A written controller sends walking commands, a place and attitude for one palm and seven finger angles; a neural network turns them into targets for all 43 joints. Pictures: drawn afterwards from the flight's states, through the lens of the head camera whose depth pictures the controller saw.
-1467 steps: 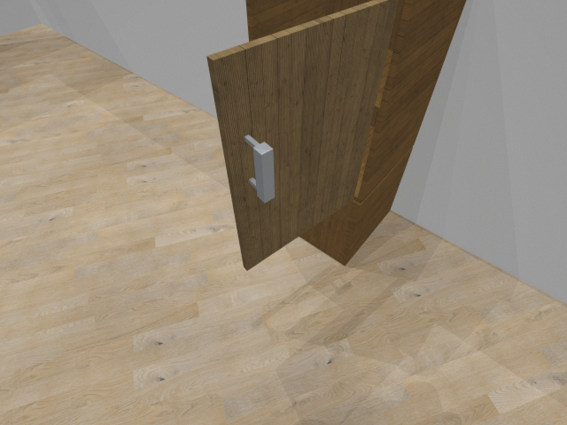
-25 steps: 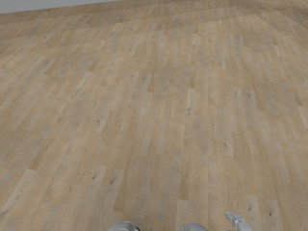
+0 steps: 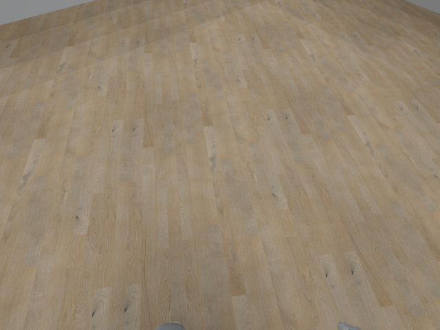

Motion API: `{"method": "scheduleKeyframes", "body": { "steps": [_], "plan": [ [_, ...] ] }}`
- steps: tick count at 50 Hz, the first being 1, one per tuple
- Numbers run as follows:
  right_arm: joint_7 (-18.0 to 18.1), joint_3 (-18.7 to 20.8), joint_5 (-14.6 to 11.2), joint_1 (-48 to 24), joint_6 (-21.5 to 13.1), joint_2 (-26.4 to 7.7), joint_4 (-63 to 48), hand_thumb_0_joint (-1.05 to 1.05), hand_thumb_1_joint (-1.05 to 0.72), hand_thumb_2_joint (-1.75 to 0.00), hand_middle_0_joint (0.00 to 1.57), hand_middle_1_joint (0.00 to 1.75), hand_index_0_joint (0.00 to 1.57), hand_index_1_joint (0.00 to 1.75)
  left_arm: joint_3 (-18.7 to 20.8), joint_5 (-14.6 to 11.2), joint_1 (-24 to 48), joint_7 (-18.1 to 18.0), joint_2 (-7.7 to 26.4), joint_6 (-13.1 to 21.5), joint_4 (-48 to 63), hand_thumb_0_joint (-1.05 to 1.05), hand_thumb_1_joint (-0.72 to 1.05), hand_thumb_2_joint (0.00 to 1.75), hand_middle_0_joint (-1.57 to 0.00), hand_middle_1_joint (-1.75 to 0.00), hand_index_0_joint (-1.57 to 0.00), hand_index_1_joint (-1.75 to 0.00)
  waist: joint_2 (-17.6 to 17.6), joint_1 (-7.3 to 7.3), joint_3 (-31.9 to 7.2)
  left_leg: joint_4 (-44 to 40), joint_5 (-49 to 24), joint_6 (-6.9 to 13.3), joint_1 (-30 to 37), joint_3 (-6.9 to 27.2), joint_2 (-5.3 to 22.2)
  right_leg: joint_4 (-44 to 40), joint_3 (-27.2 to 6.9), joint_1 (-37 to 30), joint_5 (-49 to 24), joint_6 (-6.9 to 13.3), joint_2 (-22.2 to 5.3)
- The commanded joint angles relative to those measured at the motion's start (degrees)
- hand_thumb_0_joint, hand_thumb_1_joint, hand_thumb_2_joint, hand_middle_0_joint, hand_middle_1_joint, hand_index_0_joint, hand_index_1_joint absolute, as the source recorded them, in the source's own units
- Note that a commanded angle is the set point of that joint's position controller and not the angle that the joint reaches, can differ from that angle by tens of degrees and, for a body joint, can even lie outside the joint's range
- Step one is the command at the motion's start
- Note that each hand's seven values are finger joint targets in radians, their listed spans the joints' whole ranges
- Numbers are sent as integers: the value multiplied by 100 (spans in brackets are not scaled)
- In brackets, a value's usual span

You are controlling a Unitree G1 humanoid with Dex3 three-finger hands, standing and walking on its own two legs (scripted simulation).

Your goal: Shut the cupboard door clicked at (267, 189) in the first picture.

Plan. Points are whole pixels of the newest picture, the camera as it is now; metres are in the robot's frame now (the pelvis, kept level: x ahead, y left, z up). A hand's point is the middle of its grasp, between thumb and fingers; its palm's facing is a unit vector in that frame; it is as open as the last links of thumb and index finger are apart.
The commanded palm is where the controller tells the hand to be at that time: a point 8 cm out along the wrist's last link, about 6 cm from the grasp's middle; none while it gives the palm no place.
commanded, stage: turn to face it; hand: left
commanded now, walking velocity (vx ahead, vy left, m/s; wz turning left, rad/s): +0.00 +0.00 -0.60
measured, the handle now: out of the picture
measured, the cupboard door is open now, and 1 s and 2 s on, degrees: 47 47 47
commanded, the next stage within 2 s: none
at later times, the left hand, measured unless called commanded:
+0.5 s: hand (158, 277) +0.23 +0.15 -0.14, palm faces -0.34 -0.90 -0.26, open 7.4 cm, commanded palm none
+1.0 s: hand (144, 286) +0.21 +0.18 -0.16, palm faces -0.53 -0.83 -0.19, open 7.4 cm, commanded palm none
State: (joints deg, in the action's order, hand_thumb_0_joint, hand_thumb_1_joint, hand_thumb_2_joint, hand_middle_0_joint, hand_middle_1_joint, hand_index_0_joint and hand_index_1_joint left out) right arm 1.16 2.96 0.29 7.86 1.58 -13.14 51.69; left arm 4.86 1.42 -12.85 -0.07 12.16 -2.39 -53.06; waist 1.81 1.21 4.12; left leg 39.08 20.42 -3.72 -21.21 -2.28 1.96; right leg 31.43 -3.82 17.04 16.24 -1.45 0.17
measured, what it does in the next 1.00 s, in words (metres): steps on the spot, turning right: left foot, then right foot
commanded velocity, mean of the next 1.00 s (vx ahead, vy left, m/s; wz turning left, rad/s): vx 0.00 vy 0.00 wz -0.60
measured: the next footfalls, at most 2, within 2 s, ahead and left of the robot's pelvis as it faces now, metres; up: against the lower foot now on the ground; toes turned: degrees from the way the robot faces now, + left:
left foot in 0.02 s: +0.06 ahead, +0.12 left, +0.00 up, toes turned +2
right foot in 0.46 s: +0.00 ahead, -0.13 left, +0.00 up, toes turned -22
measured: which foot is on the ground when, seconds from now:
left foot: up 0.00-0.00, down 0.02-0.46, up 0.48-0.76, down 0.78-1.00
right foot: down 0.00-0.02, up 0.04-0.44, down 0.46-0.78, up 0.80-1.00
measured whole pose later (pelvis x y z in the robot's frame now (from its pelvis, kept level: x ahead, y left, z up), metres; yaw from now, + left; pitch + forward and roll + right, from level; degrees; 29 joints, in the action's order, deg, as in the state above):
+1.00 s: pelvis +0.02 +0.05 +0.01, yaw -36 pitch -1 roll -3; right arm 1.1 1.3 1.7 12.4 0.4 -11.7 50.3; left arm 5.8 1.1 -10.8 2.5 15.0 -5.3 -51.7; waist 0.3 0.9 4.5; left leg 29.6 13.7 0.3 -14.9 -9.5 8.1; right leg 59.3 2.8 26.5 26.0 -2.7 -1.1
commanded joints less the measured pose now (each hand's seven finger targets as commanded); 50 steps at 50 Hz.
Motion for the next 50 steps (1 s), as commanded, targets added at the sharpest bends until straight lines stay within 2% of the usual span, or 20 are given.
{"method": "scheduleKeyframes", "body": {
  "steps": [1, 2, 3, 5, 7, 17, 20, 21, 22, 23, 24, 25, 29, 34, 37, 38, 39, 40, 44, 50],
  "plan": [
    [88, 208, 145, 938, -256, -1347, -280, 0, -90, -90, 20, 30, 20, 30, 114, -118, 104, 36, 529, 15, 749, 0, 90, 90, -20, -30, -20, -30, -1980, -331, -1077, -2104, -2434, 859, 2067, 1963, 2061, 1447, 93, 1388, 1030, 14, 223],
    [116, 227, 172, 1052, -220, -1451, -301, 0, -90, -90, 20, 30, 20, 30, 107, -60, 283, 50, 711, 3, 823, 0, 90, 90, -20, -30, -20, -30, -1827, -467, -968, -2116, -2804, 1403, 1851, 2250, 2643, 2711, 230, 1510, 2159, -38, 154],
    [140, 195, 189, 1034, -242, -1375, -302, 0, -90, -90, 20, 30, 20, 30, 108, -17, 549, 49, 739, -12, 837, 0, 90, 90, -20, -30, -20, -30, -1622, -457, -819, -2022, -3367, 1519, 1676, 2205, 2616, 3409, 75, 1679, 2089, -52, 5],
    [140, 149, 200, 750, -235, -1182, -408, 0, -90, -90, 20, 30, 20, 30, 103, -46, 614, 131, 666, -11, 771, 0, 90, 90, -20, -30, -20, -30, -972, -269, -514, -1764, -4216, 1378, 1576, 1248, 2108, 3595, 234, 1640, 1605, -123, -189],
    [140, 131, 181, 642, -220, -1082, -402, 0, -90, -90, 20, 30, 20, 30, 69, -49, 537, 184, 567, -101, 737, 0, 90, 90, -20, -30, -20, -30, -1141, -194, -623, -1715, -4123, 1158, 1742, 474, 1776, 3319, 430, 1470, 1165, -174, -211],
    [37, 240, 177, 989, -180, -1213, -159, 0, -90, -90, 20, 30, 20, 30, 0, -17, 1073, 234, 519, -97, 1009, 0, 90, 90, -20, -30, -20, -30, -1370, -392, -593, -1581, -3557, 1019, 1666, -251, 1970, 1319, 946, 550, 806, -2, -114],
    [6, 266, 137, 867, -158, -1261, -177, 0, -90, -90, 20, 30, 20, 30, 20, -19, 666, 199, 654, -25, 915, 0, 90, 90, -20, -30, -20, -30, -1200, -160, -717, -944, -3313, 690, 1401, -548, 1883, -74, 1051, -375, -112, 142, -46],
    [-21, 270, 90, 782, -158, -1219, -249, 0, -90, -90, 20, 30, 20, 30, 74, 1, 188, 170, 902, 24, 784, 0, 90, 90, -20, -30, -20, -30, -729, 84, -923, -213, -2782, 420, 885, -756, 1689, -755, 708, -1263, -899, 280, -306],
    [-54, 177, 36, 680, -140, -781, -462, 0, -90, -90, 20, 30, 20, 30, 180, 53, -250, 95, 1518, 112, 660, 0, 90, 90, -20, -30, -20, -30, 1011, 290, -1110, 1080, -252, 18, -593, -1218, 905, -1072, -948, -2416, -2739, 770, -1697],
    [-19, 102, 51, 380, -63, -670, -670, 0, -90, -90, 20, 30, 20, 30, 216, -34, -513, 34, 1786, 121, 559, 0, 90, 90, -20, -30, -20, -30, 1319, 404, -887, 2239, 1805, -117, -1308, -656, 366, -971, -1686, -1991, -4603, 1376, -2443],
    [23, 73, 42, 236, -2, -612, -711, 0, -90, -90, 20, 30, 20, 30, 231, -61, -498, -11, 1825, 104, 582, 0, 90, 90, -20, -30, -20, -30, 779, 371, -813, 2816, 1585, -94, -1562, -53, 411, -879, -1514, -1835, -4436, 1533, -2291],
    [68, 71, 41, 276, -6, -619, -654, 0, -90, -90, 20, 30, 20, 30, 246, -43, -194, -79, 1678, 125, 625, 0, 90, 90, -20, -30, -20, -30, 1440, 197, -872, 3032, 1400, -130, -1902, 161, 467, -926, -1653, -1873, -3958, 1491, -2077],
    [-4, 92, 67, 560, 31, -605, -408, 0, -90, -90, 20, 30, 20, 30, 133, -12, 630, -74, 1250, 103, 904, 0, 90, 90, -20, -30, -20, -30, 810, -231, -703, 2248, 374, -228, -858, 8, 426, -977, -603, -691, -2814, 1144, -1355],
    [-22, 108, 41, 490, -23, -477, -531, 0, -90, -90, 20, 30, 20, 30, 200, 46, 497, 7, 1377, 49, 843, 0, 90, 90, -20, -30, -20, -30, 788, -145, -520, 596, 349, -124, -121, -145, 43, -1014, -1246, -97, -1457, 1134, -1210],
    [40, 126, 25, 1064, -137, -627, -376, 0, -90, -90, 20, 30, 20, 30, 180, -32, 644, 33, 1198, -15, 856, 0, 90, 90, -20, -30, -20, -30, 563, -464, -675, -1186, -698, -32, 1317, -143, 12, -456, -1207, 707, -864, 630, -846],
    [61, 193, 71, 1208, -190, -1024, -375, 0, -90, -90, 20, 30, 20, 30, 110, -73, 500, 54, 844, -51, 927, 0, 90, 90, -20, -30, -20, -30, -733, -478, -799, -1989, -380, 254, 1722, 986, 968, 419, -739, 1273, 270, 309, -217],
    [91, 272, 153, 1313, -212, -1580, -461, 0, -90, -90, 20, 30, 20, 30, 61, -102, 360, 99, 595, -63, 1039, 0, 90, 90, -20, -30, -20, -30, -2182, -474, -832, -2475, -661, 943, 1801, 2373, 2397, 1932, 197, 1847, 1873, -15, 353],
    [103, 266, 173, 1245, -219, -1603, -473, 0, -90, -90, 20, 30, 20, 30, 93, -26, 479, 117, 794, -61, 1016, 0, 90, 90, -20, -30, -20, -30, -1765, -519, -844, -2511, -600, 1284, 1332, 2529, 2720, 2988, 53, 1717, 1959, 2, 85],
    [120, 134, 177, 354, -225, -1069, -651, 0, -90, -90, 20, 30, 20, 30, 160, -17, 384, 258, 656, -110, 724, 0, 90, 90, -20, -30, -20, -30, -1264, -133, -421, -2190, -1658, 1015, 927, 630, 1825, 3641, 366, 1524, 1018, -144, -224],
    [80, 215, 162, 807, -183, -1096, -327, 0, -90, -90, 20, 30, 20, 30, 80, -25, 649, 273, 449, -125, 780, 0, 90, 90, -20, -30, -20, -30, -1241, -346, -533, -2025, -1995, 1059, 1305, 37, 1937, 2139, 755, 972, 944, -123, -222]
  ]
}}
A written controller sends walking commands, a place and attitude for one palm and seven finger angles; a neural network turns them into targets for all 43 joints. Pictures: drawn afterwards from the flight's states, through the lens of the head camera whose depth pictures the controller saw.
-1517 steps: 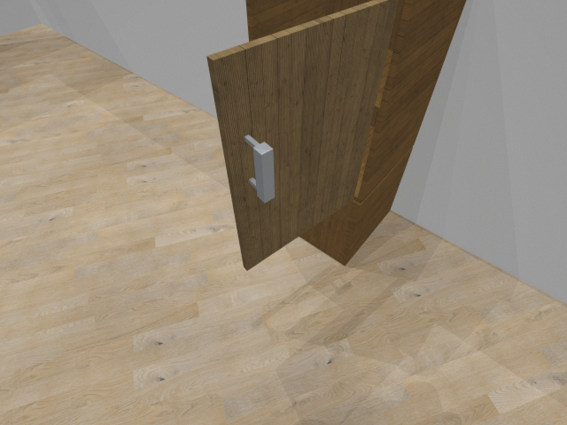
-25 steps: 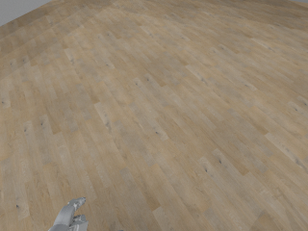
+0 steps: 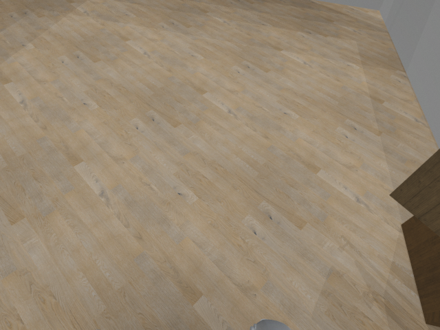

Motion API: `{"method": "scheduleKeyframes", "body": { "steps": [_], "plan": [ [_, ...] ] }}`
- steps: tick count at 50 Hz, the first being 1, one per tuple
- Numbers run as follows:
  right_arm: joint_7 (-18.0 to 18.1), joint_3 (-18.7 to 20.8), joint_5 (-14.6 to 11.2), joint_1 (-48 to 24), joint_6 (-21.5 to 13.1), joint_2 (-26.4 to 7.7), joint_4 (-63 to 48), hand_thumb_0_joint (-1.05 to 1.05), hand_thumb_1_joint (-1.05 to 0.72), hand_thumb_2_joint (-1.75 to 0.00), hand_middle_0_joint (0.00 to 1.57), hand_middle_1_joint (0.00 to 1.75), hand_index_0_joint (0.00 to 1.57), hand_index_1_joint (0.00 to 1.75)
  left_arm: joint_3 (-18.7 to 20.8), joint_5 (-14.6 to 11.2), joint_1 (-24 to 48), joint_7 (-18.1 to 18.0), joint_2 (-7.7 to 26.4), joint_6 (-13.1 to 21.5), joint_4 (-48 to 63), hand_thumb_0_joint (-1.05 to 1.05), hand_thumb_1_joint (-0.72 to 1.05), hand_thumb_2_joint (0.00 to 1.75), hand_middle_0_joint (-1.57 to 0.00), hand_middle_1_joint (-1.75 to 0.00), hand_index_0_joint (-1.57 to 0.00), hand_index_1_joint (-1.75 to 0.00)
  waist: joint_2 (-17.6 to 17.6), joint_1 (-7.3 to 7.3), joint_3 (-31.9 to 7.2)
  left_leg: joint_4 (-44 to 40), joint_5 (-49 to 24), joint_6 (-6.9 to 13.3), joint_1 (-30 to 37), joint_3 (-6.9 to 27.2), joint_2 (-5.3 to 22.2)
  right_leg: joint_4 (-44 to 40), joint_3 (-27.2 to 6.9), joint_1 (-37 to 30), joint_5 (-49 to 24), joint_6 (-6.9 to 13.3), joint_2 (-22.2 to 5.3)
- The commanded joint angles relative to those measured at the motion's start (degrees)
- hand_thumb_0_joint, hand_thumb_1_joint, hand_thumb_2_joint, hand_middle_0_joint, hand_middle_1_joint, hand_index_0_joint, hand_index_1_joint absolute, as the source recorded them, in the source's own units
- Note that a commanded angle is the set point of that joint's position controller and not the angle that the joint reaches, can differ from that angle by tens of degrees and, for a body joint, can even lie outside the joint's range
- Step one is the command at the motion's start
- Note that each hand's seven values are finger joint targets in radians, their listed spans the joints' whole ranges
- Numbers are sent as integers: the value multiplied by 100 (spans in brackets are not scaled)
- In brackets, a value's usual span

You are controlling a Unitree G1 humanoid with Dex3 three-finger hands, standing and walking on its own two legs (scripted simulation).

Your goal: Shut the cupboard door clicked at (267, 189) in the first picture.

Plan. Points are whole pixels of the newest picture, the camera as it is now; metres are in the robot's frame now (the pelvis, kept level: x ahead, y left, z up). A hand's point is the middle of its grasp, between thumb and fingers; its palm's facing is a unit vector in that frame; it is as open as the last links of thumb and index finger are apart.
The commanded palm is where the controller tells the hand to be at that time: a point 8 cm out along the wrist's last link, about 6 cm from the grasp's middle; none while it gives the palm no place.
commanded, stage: turn to face it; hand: left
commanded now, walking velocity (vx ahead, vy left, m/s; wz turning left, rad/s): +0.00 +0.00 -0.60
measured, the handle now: out of the picture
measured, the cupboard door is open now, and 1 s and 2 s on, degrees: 47 47 47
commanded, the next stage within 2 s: take the last steps up to it in 1.40 s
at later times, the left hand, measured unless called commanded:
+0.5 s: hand (145, 329) +0.14 +0.16 -0.18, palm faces -0.26 -0.94 -0.20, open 7.4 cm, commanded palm none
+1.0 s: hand (182, 310) +0.18 +0.09 -0.16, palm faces -0.54 -0.80 -0.27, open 7.4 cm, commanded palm none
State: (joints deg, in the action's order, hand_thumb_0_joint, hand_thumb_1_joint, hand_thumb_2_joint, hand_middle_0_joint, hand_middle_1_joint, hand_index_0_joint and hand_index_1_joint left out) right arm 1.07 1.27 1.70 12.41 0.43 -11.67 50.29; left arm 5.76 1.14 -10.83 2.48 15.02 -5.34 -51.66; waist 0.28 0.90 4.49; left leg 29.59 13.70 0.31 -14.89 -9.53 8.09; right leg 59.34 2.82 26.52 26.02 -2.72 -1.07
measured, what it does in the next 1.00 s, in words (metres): steps on the spot, turning right: right foot, then left foot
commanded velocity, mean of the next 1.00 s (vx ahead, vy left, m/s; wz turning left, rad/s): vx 0.00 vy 0.00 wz -0.59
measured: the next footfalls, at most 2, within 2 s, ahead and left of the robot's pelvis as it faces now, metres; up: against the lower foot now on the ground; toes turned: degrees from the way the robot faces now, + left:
right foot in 0.16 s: +0.03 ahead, -0.16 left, +0.00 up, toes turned -11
left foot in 0.50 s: +0.09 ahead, +0.09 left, +0.00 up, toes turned -13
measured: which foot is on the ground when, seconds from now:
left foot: down 0.00-0.16, up 0.18-0.48, down 0.50-0.82, up 0.84-1.00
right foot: up 0.00-0.14, down 0.16-0.50, up 0.52-0.82, down 0.84-1.00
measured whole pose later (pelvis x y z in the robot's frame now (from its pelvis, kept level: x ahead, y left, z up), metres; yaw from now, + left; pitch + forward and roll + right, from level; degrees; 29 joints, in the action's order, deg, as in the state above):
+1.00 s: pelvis -0.02 -0.03 -0.01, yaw -35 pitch +1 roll +0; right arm 0.7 3.3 0.6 10.5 3.4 -15.8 52.0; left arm 3.3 1.3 -8.9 0.5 12.3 -2.7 -51.5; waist -1.9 -0.6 5.2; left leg 57.4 26.2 -4.9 -27.0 -3.8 4.9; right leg 31.1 -1.3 15.8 15.8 0.5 -0.1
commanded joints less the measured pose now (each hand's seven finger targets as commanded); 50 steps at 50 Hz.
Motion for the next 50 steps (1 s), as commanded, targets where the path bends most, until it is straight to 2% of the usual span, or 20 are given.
{"method": "scheduleKeyframes", "body": {
  "steps": [1, 6, 7, 8, 9, 11, 14, 19, 22, 23, 24, 25, 30, 37, 39, 40, 41, 42, 46, 50],
  "plan": [
    [71, 401, 24, 319, -52, -1291, -175, 0, -90, -90, 20, 30, 20, 30, -15, 0, 444, 16, 153, 178, 648, 0, 90, 90, -20, -30, -20, -30, -1209, -304, -551, -1042, -1261, 655, 600, 711, 1364, -926, 151, -132, -32, 24, -83],
    [2, 483, -31, 71, 13, -1389, -181, 0, -90, -90, 20, 30, 20, 30, 14, 10, -139, -35, 373, 275, 495, 0, 90, 90, -20, -30, -20, -30, -891, 14, -751, 27, -873, 185, 22, 184, 1175, -3139, 350, -1658, -1240, 252, 57],
    [-32, 459, -80, 22, 32, -1157, -272, 0, -90, -90, 20, 30, 20, 30, 85, 52, -430, -84, 799, 331, 426, 0, 90, 90, -20, -30, -20, -30, 107, 173, -828, 963, 1, -158, -660, -113, 752, -3925, -590, -2305, -1575, 512, -660],
    [-75, 332, -78, -249, 60, -659, -564, 0, -90, -90, 20, 30, 20, 30, 186, 81, -580, -171, 1391, 395, 387, 0, 90, 90, -20, -30, -20, -30, 1853, 334, -536, 2413, 2232, -504, -2082, -286, -180, -4352, -2573, -2496, -2779, 1157, -2005],
    [-38, 290, -63, -489, 140, -780, -679, 0, -90, -90, 20, 30, 20, 30, 167, -2, -819, -206, 1537, 377, 348, 0, 90, 90, -20, -30, -20, -30, 1339, 487, -528, 3228, 2246, -433, -2104, 559, -198, -4303, -2663, -1973, -2865, 1512, -2242],
    [16, 339, -79, -432, 166, -903, -526, 0, -90, -90, 20, 30, 20, 30, 151, 21, -74, -281, 1223, 378, 485, 0, 90, 90, -20, -30, -20, -30, 1688, 140, -438, 3796, 1574, -442, -2358, 931, -133, -4452, -2468, -1665, -1615, 1458, -1763],
    [-40, 322, -52, -159, 137, -822, -324, 0, -90, -90, 20, 30, 20, 30, 47, 33, 355, -285, 932, 388, 644, 0, 90, 90, -20, -30, -20, -30, 974, -139, -559, 3167, 907, -539, -1650, 754, -201, -4100, -1595, -1380, -2277, 1241, -1196],
    [-26, 272, -98, -105, 97, -681, -365, 0, -90, -90, 20, 30, 20, 30, 99, 61, 190, -263, 1094, 348, 567, 0, 90, 90, -20, -30, -20, -30, 861, -43, -643, 1562, 1017, -501, -960, 611, -515, -3954, -2041, -1294, -2087, 1317, -1149],
    [40, 265, -120, 367, 14, -729, -243, 0, -90, -90, 20, 30, 20, 30, 94, 4, 373, -240, 1016, 298, 574, 0, 90, 90, -20, -30, -20, -30, 870, -276, -719, 5, 226, -431, 120, 586, -660, -3530, -2153, -799, -2093, 974, -889],
    [63, 291, -114, 551, -23, -920, -196, 0, -90, -90, 20, 30, 20, 30, 48, -24, 397, -228, 834, 270, 615, 0, 90, 90, -20, -30, -20, -30, 308, -357, -777, -724, 140, -317, 675, 955, -329, -3131, -1911, -308, -1562, 686, -552],
    [86, 377, -17, 618, -80, -1428, -229, 0, -90, -90, 20, 30, 20, 30, -14, -88, 243, -173, 481, 235, 747, 0, 90, 90, -20, -30, -20, -30, -1198, -338, -786, -1343, 238, 146, 1150, 2315, 896, -2029, -1217, 584, -432, 345, 252],
    [124, 415, 14, 731, -73, -1755, -332, 0, -90, -90, 20, 30, 20, 30, -40, -55, 356, -133, 443, 262, 865, 0, 90, 90, -20, -30, -20, -30, -1730, -410, -714, -1609, -202, 754, 841, 3115, 1944, -652, -438, 768, 842, 153, 412],
    [131, 315, 49, 23, -98, -1247, -394, 0, -90, -90, 20, 30, 20, 30, 7, -7, 413, 3, 359, 187, 613, 0, 90, 90, -20, -30, -20, -30, -989, -134, -598, -1007, -1787, 654, 581, 1231, 1142, 395, -254, 471, 130, -12, -26],
    [46, 437, 24, 403, -28, -1426, -148, 0, -90, -90, 20, 30, 20, 30, -73, -16, 587, 2, 199, 239, 654, 0, 90, 90, -20, -30, -20, -30, -1273, -343, -748, -541, -2089, 576, 753, 633, 1300, -1689, 314, -584, -88, 105, 111],
    [16, 458, -15, 217, -1, -1453, -171, 0, -90, -90, 20, 30, 20, 30, -39, -14, 183, -24, 330, 284, 533, 0, 90, 90, -20, -30, -20, -30, -1087, -88, -778, 2, -1688, 262, 305, 360, 1187, -2986, 372, -1477, -1079, 203, 150],
    [-12, 462, -64, 94, 12, -1342, -243, 0, -90, -90, 20, 30, 20, 30, 19, 12, -224, -60, 644, 328, 419, 0, 90, 90, -20, -30, -20, -30, -467, 125, -894, 703, -936, -51, -286, 136, 920, -3691, -154, -2272, -1680, 374, -229],
    [-34, 353, -104, -82, 36, -861, -487, 0, -90, -90, 20, 30, 20, 30, 141, 66, -439, -139, 1284, 402, 331, 0, 90, 90, -20, -30, -20, -30, 1543, 256, -787, 1879, 1555, -471, -1738, -373, 21, -4209, -2124, -2952, -2899, 952, -1713],
    [-1, 285, -87, -466, 108, -888, -678, 0, -90, -90, 20, 30, 20, 30, 160, -13, -719, -195, 1516, 403, 268, 0, 90, 90, -20, -30, -20, -30, 1556, 490, -677, 2964, 2382, -483, -2046, 360, -250, -4171, -2660, -2415, -3815, 1513, -2258],
    [32, 285, -87, -290, 112, -883, -401, 0, -90, -90, 20, 30, 20, 30, 81, 14, 210, -314, 989, 399, 459, 0, 90, 90, -20, -30, -20, -30, 1170, -50, -746, 3328, 1314, -556, -1912, 860, -152, -3748, -1735, -2056, -3750, 1418, -1368],
    [-15, 252, -96, -128, 127, -711, -331, 0, -90, -90, 20, 30, 20, 30, 84, 49, 311, -288, 1055, 374, 511, 0, 90, 90, -20, -30, -20, -30, 943, -101, -722, 2021, 1001, -553, -1093, 603, -437, -3801, -1737, -1496, -2988, 1321, -1120]
  ]
}}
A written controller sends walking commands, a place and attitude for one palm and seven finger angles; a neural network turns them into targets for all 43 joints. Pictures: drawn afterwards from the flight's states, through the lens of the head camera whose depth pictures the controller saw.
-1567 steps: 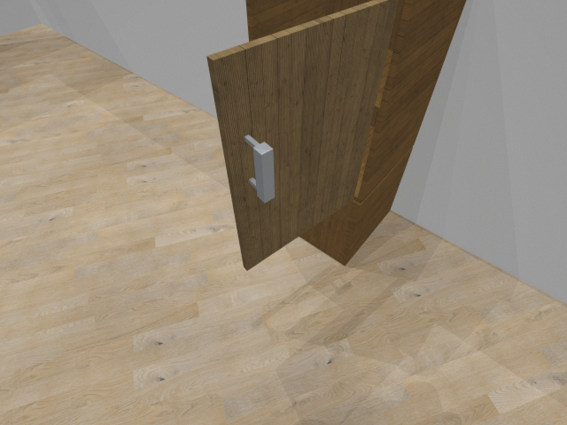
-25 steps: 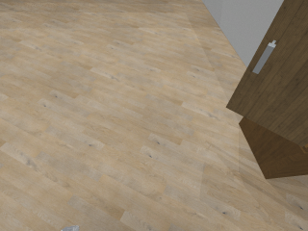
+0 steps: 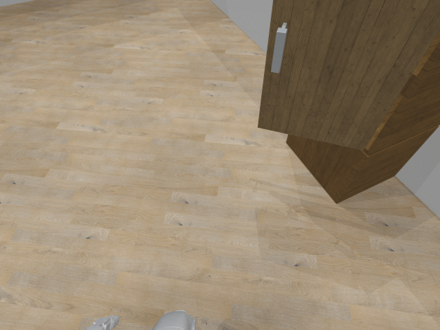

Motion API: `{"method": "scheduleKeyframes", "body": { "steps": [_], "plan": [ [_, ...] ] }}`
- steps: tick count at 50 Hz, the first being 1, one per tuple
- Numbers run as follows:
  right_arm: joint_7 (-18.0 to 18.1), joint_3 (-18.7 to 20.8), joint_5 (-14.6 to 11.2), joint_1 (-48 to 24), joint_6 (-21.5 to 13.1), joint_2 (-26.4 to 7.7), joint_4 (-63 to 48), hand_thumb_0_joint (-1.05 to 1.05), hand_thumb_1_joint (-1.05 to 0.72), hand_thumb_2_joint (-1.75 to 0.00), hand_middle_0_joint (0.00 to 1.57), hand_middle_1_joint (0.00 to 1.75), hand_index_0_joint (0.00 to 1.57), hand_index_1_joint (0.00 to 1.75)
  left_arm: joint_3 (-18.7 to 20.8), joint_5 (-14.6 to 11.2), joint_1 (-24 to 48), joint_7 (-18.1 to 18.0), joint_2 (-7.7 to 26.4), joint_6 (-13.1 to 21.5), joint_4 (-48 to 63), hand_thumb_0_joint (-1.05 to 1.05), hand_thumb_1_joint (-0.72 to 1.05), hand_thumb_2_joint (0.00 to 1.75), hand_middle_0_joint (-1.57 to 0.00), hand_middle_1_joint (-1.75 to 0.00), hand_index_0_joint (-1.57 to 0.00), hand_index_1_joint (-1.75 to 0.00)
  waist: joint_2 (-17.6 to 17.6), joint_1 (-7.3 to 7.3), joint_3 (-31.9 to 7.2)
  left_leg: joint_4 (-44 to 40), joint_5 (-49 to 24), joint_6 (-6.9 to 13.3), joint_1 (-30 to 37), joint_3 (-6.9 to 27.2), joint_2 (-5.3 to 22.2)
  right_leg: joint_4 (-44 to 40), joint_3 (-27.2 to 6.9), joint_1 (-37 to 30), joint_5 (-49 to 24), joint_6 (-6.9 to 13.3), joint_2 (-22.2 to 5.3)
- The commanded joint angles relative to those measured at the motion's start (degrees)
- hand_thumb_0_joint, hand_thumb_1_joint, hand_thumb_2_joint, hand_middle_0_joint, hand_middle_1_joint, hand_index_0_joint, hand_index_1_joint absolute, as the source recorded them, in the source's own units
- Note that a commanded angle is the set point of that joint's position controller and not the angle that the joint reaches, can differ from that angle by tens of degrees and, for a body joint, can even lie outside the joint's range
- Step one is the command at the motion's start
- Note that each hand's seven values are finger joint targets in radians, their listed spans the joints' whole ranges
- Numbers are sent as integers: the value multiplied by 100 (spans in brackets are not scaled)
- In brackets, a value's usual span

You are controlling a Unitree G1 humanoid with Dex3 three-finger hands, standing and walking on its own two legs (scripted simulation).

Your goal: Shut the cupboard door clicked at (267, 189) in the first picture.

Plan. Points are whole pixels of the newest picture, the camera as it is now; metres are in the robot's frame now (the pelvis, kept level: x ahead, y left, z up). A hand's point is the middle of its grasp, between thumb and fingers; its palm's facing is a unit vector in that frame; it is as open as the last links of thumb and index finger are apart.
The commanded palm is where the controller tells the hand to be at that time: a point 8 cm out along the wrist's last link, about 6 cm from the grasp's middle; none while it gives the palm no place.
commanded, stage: turn to face it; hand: left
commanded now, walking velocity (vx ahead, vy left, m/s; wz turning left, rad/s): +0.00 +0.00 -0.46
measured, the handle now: (280, 47) +0.86 -0.14 +0.04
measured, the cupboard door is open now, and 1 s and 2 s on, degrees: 47 47 47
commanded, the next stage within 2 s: take the last steps up to it in 0.40 s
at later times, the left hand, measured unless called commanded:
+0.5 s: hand (145, 326) +0.15 +0.17 -0.16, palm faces -0.20 -0.95 -0.25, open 7.4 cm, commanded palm none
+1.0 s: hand (186, 283) +0.23 +0.10 -0.16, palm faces -0.37 -0.92 -0.15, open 7.4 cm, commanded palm none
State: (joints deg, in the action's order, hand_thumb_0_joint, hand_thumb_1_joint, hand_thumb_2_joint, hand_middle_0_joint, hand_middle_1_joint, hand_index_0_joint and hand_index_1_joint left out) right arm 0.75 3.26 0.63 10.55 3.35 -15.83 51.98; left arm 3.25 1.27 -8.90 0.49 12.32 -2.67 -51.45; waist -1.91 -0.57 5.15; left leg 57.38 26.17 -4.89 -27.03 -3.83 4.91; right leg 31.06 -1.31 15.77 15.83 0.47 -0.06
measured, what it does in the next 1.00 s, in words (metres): steps on the spot, turning right: left foot, then right foot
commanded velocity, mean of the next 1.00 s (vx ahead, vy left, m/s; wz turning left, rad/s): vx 0.16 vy -0.06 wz -0.23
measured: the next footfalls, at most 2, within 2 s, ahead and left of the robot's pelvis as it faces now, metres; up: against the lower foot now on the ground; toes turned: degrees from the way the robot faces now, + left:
left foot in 0.14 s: +0.07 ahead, +0.13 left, +0.00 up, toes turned +0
right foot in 0.46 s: +0.01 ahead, -0.13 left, +0.00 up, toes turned -14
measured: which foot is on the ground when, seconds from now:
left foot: up 0.00-0.12, down 0.14-0.46, up 0.48-0.70, down 0.72-1.00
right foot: down 0.00-0.14, up 0.16-0.44, down 0.46-0.72, up 0.74-1.00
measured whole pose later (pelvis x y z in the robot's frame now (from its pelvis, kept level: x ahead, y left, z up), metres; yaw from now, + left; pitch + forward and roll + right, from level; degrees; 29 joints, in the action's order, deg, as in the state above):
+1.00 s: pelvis +0.08 -0.05 +0.01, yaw -20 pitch +1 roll -2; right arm 0.7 1.8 2.3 24.0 -2.3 -10.8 60.1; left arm 3.9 1.5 -8.6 3.4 12.8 -2.2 -56.9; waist 0.1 -2.7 2.9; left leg 21.3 17.1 -3.2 -4.4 -10.1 8.5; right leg 45.8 3.5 29.3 14.0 -0.6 -4.2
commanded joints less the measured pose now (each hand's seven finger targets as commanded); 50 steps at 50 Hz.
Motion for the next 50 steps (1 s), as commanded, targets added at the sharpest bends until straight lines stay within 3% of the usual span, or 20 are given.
{"method": "scheduleKeyframes", "body": {
  "steps": [1, 5, 6, 7, 8, 13, 18, 20, 21, 22, 23, 27, 31, 34, 35, 36, 37, 41, 44, 50],
  "plan": [
    [16, 54, 5, 7, -177, -289, -530, 0, -90, -90, 20, 30, 20, 30, 337, 38, 64, -72, 1348, 95, 477, 0, 90, 90, -20, -30, -20, -30, 1227, 94, -727, -1074, -244, -3, 286, 7, -206, -978, -1437, -292, -1828, 983, -1196],
    [77, 47, -9, 634, -285, -370, -341, 0, -90, -90, 20, 30, 20, 30, 319, -27, 248, -60, 1227, 45, 479, 0, 90, 90, -20, -30, -20, -30, 1016, -218, -869, -3020, -1335, 107, 1671, 25, -288, -488, -1527, 319, -1307, 545, -900],
    [103, 98, 32, 766, -355, -695, -319, 0, -90, -90, 20, 30, 20, 30, 258, -68, 159, -37, 939, 17, 546, 0, 90, 90, -20, -30, -20, -30, 114, -231, -973, -3720, -1349, 357, 2184, 819, 413, 122, -1144, 882, -586, 236, -391],
    [117, 185, 116, 817, -373, -1261, -375, 0, -90, -90, 20, 30, 20, 30, 198, -102, -49, 9, 614, -2, 624, 0, 90, 90, -20, -30, -20, -30, -1449, -192, -929, -4151, -1755, 963, 2371, 2215, 1762, 1384, -323, 1567, 1156, -75, 326],
    [113, 174, 114, 806, -353, -1308, -460, 0, -90, -90, 20, 30, 20, 30, 180, -39, 17, 18, 773, 23, 677, 0, 90, 90, -20, -30, -20, -30, -1268, -229, -854, -4213, -1749, 1425, 1873, 2592, 2296, 2471, -160, 1468, 1917, -107, 160],
    [173, 59, 153, 262, -376, -760, -432, 0, -90, -90, 20, 30, 20, 30, 204, -22, 86, 121, 557, -47, 399, 0, 90, 90, -20, -30, -20, -30, -868, 16, -640, -3743, -3537, 1226, 1810, 692, 1313, 3024, 144, 1339, 1212, -273, -92],
    [116, 154, 133, 612, -305, -876, -119, 0, -90, -90, 20, 30, 20, 30, 95, -29, 151, 100, 389, 12, 370, 0, 90, 90, -20, -30, -20, -30, -964, -137, -805, -3364, -3659, 1198, 1931, 458, 1353, 989, 596, 344, 922, -178, 61],
    [93, 182, 82, 433, -271, -890, -108, 0, -90, -90, 20, 30, 20, 30, 125, -35, -290, 76, 483, 44, 213, 0, 90, 90, -20, -30, -20, -30, -848, 111, -874, -2991, -3016, 921, 1465, 230, 1214, -286, 622, -587, -236, -106, 74],
    [65, 180, 33, 395, -258, -766, -133, 0, -90, -90, 20, 30, 20, 30, 176, -6, -513, 46, 749, 82, 133, 0, 90, 90, -20, -30, -20, -30, -284, 194, -887, -2554, -2223, 620, 1006, -1, 966, -902, 146, -1119, -714, 24, -274],
    [42, 126, -7, 310, -242, -371, -280, 0, -90, -90, 20, 30, 20, 30, 272, 60, -630, -20, 1265, 144, 79, 0, 90, 90, -20, -30, -20, -30, 1288, 249, -777, -1610, -443, 222, -58, -619, 203, -1412, -1498, -1526, -1435, 485, -1555],
    [31, 50, 15, -37, -185, -266, -450, 0, -90, -90, 20, 30, 20, 30, 301, 25, -803, -49, 1541, 152, 30, 0, 90, 90, -20, -30, -20, -30, 1503, 468, -557, -502, 938, 161, -338, -271, -118, -1572, -2065, -983, -2061, 1117, -2294],
    [61, 57, 41, 212, -179, -292, -93, 0, -90, -90, 20, 30, 20, 30, 217, 17, -175, -132, 983, 194, 60, 0, 90, 90, -20, -30, -20, -30, 1502, 48, -704, 434, 134, 119, -499, 241, -5, -1246, -1138, -987, -2034, 1152, -1425],
    [-34, 17, 91, 233, -274, -97, -66, 0, -90, -90, 20, 30, 20, 30, 250, 48, -143, -53, 1046, 212, -8, 0, 90, 90, -20, -30, -20, -30, 1264, 85, -437, -1249, -51, 163, 408, -177, -133, -1563, -1117, -249, 386, 1065, -1206],
    [14, 6, 119, 1133, -424, -91, 226, 0, -90, -90, 20, 30, 20, 30, 241, -4, 25, 13, 943, 196, -66, 0, 90, 90, -20, -30, -20, -30, 822, -350, -417, -3079, -922, 222, 2098, -413, -287, -973, -937, 698, 1417, 727, -791],
    [75, 76, 163, 1543, -492, -474, 367, 0, -90, -90, 20, 30, 20, 30, 169, -42, -37, 52, 579, 185, -5, 0, 90, 90, -20, -30, -20, -30, -339, -499, -426, -3852, -86, 439, 2765, 711, 476, 113, -594, 1517, 1538, 433, -336],
    [129, 211, 257, 2003, -529, -1112, 412, 0, -90, -90, 20, 30, 20, 30, 90, -65, -62, 98, 242, 182, 176, 0, 90, 90, -20, -30, -20, -30, -1866, -631, -439, -4672, 1070, 1026, 3047, 2934, 2132, 1791, 303, 2489, 1839, 83, 292],
    [171, 236, 232, 2049, -528, -1284, 380, 0, -90, -90, 20, 30, 20, 30, 143, 28, 433, 152, 530, 201, 370, 0, 90, 90, -20, -30, -20, -30, -1021, -727, -179, -5063, 1486, 1449, 2492, 3464, 2650, 2684, -144, 2646, 1654, 122, -104],
    [153, 61, 189, 1223, -656, -651, 261, 0, -90, -90, 20, 30, 20, 30, 203, 84, 245, 285, 431, 193, 74, 0, 90, 90, -20, -30, -20, -30, -642, -177, 211, -4919, -335, 1084, 1909, 1462, 1758, 3456, -83, 2547, 238, -64, -459],
    [141, 44, 172, 1468, -701, -556, 443, 0, -90, -90, 20, 30, 20, 30, 106, 33, 299, 306, 208, 181, 2, 0, 90, 90, -20, -30, -20, -30, -623, -197, -69, -4631, -1898, 1029, 2226, 371, 1468, 2533, 216, 2140, -70, -144, -456],
    [49, 118, 177, 1498, -612, -589, 637, 0, -90, -90, 20, 30, 20, 30, 56, 21, 462, 298, 185, 254, -88, 0, 90, 90, -20, -30, -20, -30, -918, -214, -49, -4365, -1789, 980, 1739, -132, 1385, 706, 804, 741, -350, -98, -240]
  ]
}}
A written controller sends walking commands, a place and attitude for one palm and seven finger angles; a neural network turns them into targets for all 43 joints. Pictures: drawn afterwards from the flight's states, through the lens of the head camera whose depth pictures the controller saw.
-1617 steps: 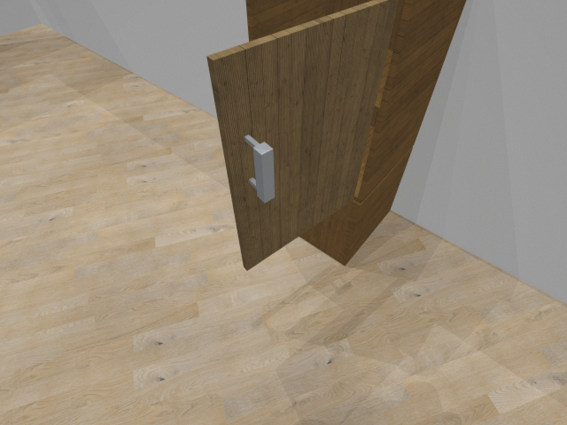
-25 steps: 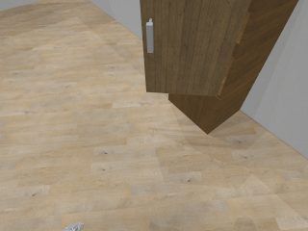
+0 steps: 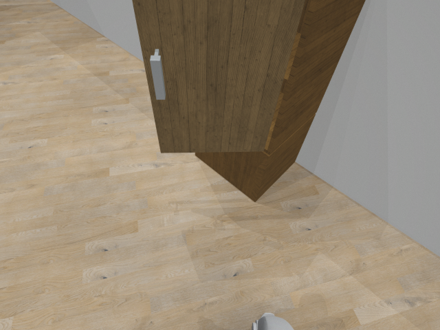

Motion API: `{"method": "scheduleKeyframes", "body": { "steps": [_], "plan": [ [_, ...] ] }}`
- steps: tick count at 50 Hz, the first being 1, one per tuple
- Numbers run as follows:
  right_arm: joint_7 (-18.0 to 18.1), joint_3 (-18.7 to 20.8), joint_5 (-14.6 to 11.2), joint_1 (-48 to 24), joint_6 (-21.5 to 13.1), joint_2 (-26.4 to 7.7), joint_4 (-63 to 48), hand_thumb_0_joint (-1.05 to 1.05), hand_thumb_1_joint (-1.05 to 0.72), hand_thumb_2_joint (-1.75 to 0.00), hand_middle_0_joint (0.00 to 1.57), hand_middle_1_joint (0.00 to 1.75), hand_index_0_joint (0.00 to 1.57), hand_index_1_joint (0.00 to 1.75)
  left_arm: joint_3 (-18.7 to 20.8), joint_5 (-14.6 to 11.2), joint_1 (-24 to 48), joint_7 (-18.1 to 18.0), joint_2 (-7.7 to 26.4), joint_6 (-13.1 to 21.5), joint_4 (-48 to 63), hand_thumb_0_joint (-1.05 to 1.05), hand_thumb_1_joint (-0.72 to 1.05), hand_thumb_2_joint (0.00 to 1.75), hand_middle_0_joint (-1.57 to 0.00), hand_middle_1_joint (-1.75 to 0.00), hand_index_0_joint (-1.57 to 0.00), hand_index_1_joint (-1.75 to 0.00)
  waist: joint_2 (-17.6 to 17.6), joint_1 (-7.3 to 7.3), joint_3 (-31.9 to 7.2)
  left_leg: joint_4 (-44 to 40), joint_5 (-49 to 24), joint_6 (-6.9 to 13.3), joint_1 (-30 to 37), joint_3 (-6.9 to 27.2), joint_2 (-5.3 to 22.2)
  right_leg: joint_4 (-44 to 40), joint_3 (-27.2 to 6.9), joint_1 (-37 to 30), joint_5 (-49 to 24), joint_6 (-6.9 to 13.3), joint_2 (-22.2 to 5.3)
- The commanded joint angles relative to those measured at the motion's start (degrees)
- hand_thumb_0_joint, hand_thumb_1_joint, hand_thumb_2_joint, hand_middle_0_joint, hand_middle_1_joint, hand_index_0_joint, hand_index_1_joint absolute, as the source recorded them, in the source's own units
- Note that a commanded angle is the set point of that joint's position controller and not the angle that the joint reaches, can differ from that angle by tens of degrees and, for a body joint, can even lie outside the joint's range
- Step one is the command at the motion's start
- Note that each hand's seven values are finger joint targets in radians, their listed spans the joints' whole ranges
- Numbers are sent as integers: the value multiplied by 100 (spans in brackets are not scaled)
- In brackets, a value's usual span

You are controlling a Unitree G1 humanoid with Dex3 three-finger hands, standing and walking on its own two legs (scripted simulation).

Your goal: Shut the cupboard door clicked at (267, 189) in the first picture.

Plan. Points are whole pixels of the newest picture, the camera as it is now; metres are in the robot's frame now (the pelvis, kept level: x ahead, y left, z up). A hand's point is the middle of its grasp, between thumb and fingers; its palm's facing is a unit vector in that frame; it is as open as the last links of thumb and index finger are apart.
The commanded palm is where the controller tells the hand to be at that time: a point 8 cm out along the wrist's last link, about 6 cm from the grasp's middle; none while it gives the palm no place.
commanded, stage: take the last steps up to it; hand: left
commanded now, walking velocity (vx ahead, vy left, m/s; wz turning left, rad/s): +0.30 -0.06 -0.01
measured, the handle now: (159, 74) +0.76 +0.19 +0.02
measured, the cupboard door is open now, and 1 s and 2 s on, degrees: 47 47 47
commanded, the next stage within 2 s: come to a stop and stand still in 0.60 s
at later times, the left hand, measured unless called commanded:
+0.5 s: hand (157, 322) +0.17 +0.13 -0.20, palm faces +0.07 -0.99 -0.14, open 7.3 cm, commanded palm none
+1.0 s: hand (180, 230) +0.37 +0.10 -0.18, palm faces +0.10 -0.97 -0.22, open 7.3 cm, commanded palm none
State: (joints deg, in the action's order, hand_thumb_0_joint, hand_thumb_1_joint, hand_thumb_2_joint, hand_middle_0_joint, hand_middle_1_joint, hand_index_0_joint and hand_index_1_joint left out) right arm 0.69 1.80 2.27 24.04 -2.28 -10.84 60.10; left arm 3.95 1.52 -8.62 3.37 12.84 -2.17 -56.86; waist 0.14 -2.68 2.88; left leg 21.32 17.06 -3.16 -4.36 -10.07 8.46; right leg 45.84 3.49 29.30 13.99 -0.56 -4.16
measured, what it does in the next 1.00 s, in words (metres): walks ahead: right foot, then left foot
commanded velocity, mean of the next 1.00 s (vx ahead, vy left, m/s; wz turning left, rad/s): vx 0.07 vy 0.03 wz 0.01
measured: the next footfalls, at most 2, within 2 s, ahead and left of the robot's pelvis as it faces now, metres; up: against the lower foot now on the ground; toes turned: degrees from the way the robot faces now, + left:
right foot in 0.10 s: +0.14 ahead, -0.17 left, +0.00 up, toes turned -6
left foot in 0.40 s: +0.25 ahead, +0.05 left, +0.00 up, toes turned +11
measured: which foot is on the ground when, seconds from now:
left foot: down 0.00-0.10, up 0.12-0.38, down 0.40-0.76, up 0.78-1.00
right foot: up 0.00-0.08, down 0.10-0.42, up 0.44-0.74, down 0.76-1.00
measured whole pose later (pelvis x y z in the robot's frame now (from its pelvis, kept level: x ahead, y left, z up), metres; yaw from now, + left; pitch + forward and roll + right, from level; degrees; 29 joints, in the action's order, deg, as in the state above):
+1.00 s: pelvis +0.31 -0.08 -0.01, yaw +4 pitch +0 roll +1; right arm 0.9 2.7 0.0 12.0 2.9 -10.7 60.1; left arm 2.5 1.4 -6.8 -2.1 9.2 0.0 -59.4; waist 0.6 0.1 6.1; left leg 44.0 27.6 -2.9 -19.5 -3.9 0.1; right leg 28.8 6.2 14.8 13.3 0.3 -4.4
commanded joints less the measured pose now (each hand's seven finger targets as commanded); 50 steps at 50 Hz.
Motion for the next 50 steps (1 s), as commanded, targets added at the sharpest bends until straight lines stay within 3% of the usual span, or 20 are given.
{"method": "scheduleKeyframes", "body": {
  "steps": [1, 3, 4, 5, 6, 7, 11, 18, 19, 21, 24, 28, 34, 36, 37, 38, 40, 42, 44, 50],
  "plan": [
    [48, 279, 8, 67, -28, -1107, -165, 0, -90, -90, 20, 30, 20, 30, 7, -5, 252, -1, 168, 232, 376, 0, 90, 90, -20, -30, -20, -30, -1109, 100, 84, -554, -860, 758, -564, 458, 1000, -1057, 404, -1003, -193, 37, 242],
    [1, 263, -48, 9, 9, -991, -110, 0, -90, -90, 20, 30, 20, 30, 86, 7, -706, -68, 491, 339, 7, 0, 90, 90, -20, -30, -20, -30, -490, 547, -286, 729, -1242, 461, -1035, 94, 553, -1829, 378, -2571, -245, 206, 406],
    [-58, 182, -120, -31, -13, -678, -179, 0, -90, -90, 20, 30, 20, 30, 210, 29, -1538, -145, 959, 426, -268, 0, 90, 90, -20, -30, -20, -30, 545, 938, -744, 2096, -550, 264, -2170, -289, 136, -2242, -761, -3938, 621, 569, -554],
    [-60, 86, -193, -345, -30, -292, -471, 0, -90, -90, 20, 30, 20, 30, 320, -15, -2192, -237, 1479, 471, -479, 0, 90, 90, -20, -30, -20, -30, 1818, 1151, -983, 3750, 2043, 181, -3146, -88, -525, -3106, -2795, -4261, 749, 1145, -1903],
    [-46, 130, -169, -644, -11, -452, -565, 0, -90, -90, 20, 30, 20, 30, 274, -78, -1935, -284, 1476, 442, -439, 0, 90, 90, -20, -30, -20, -30, 1208, 1063, -672, 4527, 1954, 273, -3432, 586, -308, -3459, -2906, -3595, 1127, 1373, -2043],
    [-23, 163, -155, -711, -17, -417, -504, 0, -90, -90, 20, 30, 20, 30, 239, -49, -1488, -318, 1254, 471, -358, 0, 90, 90, -20, -30, -20, -30, 1685, 836, -514, 4987, 1410, 281, -3648, 802, -207, -3508, -2942, -3300, 1163, 1325, -1850],
    [-73, 127, -54, -452, 89, -179, -227, 0, -90, -90, 20, 30, 20, 30, 7, -6, -562, -387, 384, 532, -149, 0, 90, 90, -20, -30, -20, -30, 795, 171, -242, 3662, 583, 156, -2475, 658, 16, -3305, -802, -1858, -588, 1067, -1215],
    [-154, 120, -48, -273, -1, -161, -214, 0, -90, -90, 20, 30, 20, 30, 14, -31, -609, -344, 433, 527, -322, 0, 90, 90, -20, -30, -20, -30, 301, -83, 12, 927, -564, 173, -524, 171, -470, -2848, -485, -983, 635, 813, -862],
    [-126, 169, -41, 57, -44, -424, -122, 0, -90, -90, 20, 30, 20, 30, -14, -51, -620, -332, 322, 501, -268, 0, 90, 90, -20, -30, -20, -30, -291, -238, -90, 636, -390, 268, 156, 562, -286, -2197, -341, -501, 844, 673, -609],
    [-8, 348, 67, 932, -31, -1310, -45, 0, -90, -90, 20, 30, 20, 30, -95, -88, -447, -294, 45, 497, 87, 0, 90, 90, -20, -30, -20, -30, -1718, -573, -167, -858, 587, 1332, 731, 3578, 1769, 594, 391, 740, 1915, 202, 443],
    [68, 204, -27, 102, -68, -895, -274, 0, -90, -90, 20, 30, 20, 30, -40, -4, -150, -261, 223, 487, 60, 0, 90, 90, -20, -30, -20, -30, -827, -158, 125, -958, -513, 1379, -165, 2796, 1503, 2061, -376, 890, 1064, 162, -156],
    [96, 146, -41, -317, -148, -613, -277, 0, -90, -90, 20, 30, 20, 30, -94, -14, -407, -237, -86, 370, -50, 0, 90, 90, -20, -30, -20, -30, -573, 114, -154, -627, -2335, 1190, -221, 1162, 883, 522, -94, -54, 602, 31, -151],
    [47, 184, -62, -548, 28, -745, -128, 0, -90, -90, 20, 30, 20, 30, -78, 12, -687, -231, -74, 344, -128, 0, 90, 90, -20, -30, -20, -30, -681, 356, -105, -207, -825, 922, -821, 796, 486, -1384, 453, -1541, -250, 12, 293],
    [15, 119, -127, -591, 51, -465, -121, 0, -90, -90, 20, 30, 20, 30, -21, 13, -1118, -303, 320, 418, -293, 0, 90, 90, -20, -30, -20, -30, 38, 575, -100, 622, -119, 502, -1460, 372, -93, -2111, -326, -2463, -691, 157, -180],
    [-9, 44, -154, -446, 57, -214, -174, 0, -90, -90, 20, 30, 20, 30, 14, 16, -1337, -368, 658, 469, -369, 0, 90, 90, -20, -30, -20, -30, 910, 583, -211, 1195, 700, 244, -2050, 102, -589, -2500, -1459, -2921, -1436, 526, -1114],
    [12, 14, -169, -359, 134, -162, -209, 0, -90, -90, 20, 30, 20, 30, 1, -19, -1326, -410, 884, 449, -352, 0, 90, 90, -20, -30, -20, -30, 870, 485, -131, 1639, 1596, 162, -1765, 231, -668, -2881, -1814, -2554, -2270, 920, -1753],
    [93, 24, -223, -311, 237, -222, -63, 0, -90, -90, 20, 30, 20, 30, -36, -37, -876, -504, 766, 501, -344, 0, 90, 90, -20, -30, -20, -30, 1658, 358, -514, 2274, 1638, 105, -1514, 732, -470, -2411, -1596, -2535, -5102, 1189, -1686],
    [123, 66, -282, -339, 301, -331, 1, 0, -90, -90, 20, 30, 20, 30, -18, -19, -714, -598, 700, 409, -294, 0, 90, 90, -20, -30, -20, -30, 1338, 375, -812, 2424, 1534, 80, -1701, 850, -545, -2025, -1186, -2977, -6179, 1255, -1686],
    [109, 81, -242, -591, 368, -272, -56, 0, -90, -90, 20, 30, 20, 30, 61, -13, -696, -645, 799, 314, -262, 0, 90, 90, -20, -30, -20, -30, 820, 452, -774, 2299, 1373, 20, -1854, 724, -678, -1909, -1049, -3078, -6370, 1247, -1700],
    [24, 181, -187, -754, 514, -288, -343, 0, -90, -90, 20, 30, 20, 30, 149, 13, -182, -635, 858, 177, 33, 0, 90, 90, -20, -30, -20, -30, 1082, 318, -678, 2113, 654, -10, -1519, 715, -795, -2105, -666, -2315, -4631, 1081, -1510]
  ]
}}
